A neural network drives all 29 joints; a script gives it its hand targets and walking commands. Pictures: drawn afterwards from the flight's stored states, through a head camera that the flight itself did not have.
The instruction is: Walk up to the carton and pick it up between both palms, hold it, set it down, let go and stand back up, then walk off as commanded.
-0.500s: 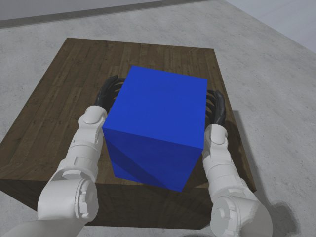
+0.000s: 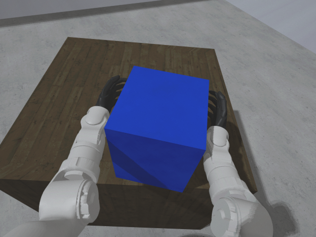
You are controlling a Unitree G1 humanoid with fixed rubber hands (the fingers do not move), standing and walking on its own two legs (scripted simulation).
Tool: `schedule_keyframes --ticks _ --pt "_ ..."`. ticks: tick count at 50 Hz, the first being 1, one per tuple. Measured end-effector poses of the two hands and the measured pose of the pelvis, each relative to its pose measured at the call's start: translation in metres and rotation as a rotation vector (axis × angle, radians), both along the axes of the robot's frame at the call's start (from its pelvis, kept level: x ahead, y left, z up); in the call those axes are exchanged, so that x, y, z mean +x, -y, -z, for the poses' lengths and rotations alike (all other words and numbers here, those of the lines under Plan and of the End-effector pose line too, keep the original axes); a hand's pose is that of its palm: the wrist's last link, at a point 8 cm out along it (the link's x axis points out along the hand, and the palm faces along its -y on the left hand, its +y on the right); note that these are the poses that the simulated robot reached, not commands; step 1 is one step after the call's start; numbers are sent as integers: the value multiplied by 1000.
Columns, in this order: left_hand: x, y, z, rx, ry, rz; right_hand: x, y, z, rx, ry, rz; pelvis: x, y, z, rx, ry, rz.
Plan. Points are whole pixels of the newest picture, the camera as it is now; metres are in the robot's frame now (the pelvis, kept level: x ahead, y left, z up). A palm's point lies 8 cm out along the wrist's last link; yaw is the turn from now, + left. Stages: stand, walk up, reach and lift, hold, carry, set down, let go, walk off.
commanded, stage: reach and lift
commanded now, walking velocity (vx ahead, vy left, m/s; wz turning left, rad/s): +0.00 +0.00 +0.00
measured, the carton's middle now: (159, 132) +0.39 +0.00 +0.03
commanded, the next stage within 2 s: none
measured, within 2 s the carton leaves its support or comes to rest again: leaves its support in 0.72 s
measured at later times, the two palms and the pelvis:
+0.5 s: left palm (105, 104) +0.42 +0.14 +0.10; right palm (217, 123) +0.39 -0.15 +0.08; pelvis +0.00 +0.00 +0.00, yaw +0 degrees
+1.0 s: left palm (106, 108) +0.39 +0.13 +0.12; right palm (226, 132) +0.35 -0.16 +0.10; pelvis -0.02 +0.00 +0.00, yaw +0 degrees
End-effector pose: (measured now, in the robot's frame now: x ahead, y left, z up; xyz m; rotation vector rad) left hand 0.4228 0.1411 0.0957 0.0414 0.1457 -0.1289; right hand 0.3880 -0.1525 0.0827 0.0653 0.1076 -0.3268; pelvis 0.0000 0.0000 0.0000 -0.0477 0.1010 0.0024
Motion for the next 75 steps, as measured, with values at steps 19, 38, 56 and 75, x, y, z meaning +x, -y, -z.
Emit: schedule_keyframes --ticks 19,38,56,75 --pt "0 0 0 6 3 -1 -1 0 0 -2 6 1 0 0 0 -1 -1 -1" --pt "-10 3 -12 47 92 2 -15 1 -6 -9 99 9 -2 -1 -1 -2 3 -3" --pt "-42 19 -24 44 203 -8 -46 16 -15 -28 198 10 -27 6 -3 7 21 -4" --pt "-25 28 -19 99 85 -41 -27 23 -7 -45 56 -22 -15 11 -5 12 -12 -5"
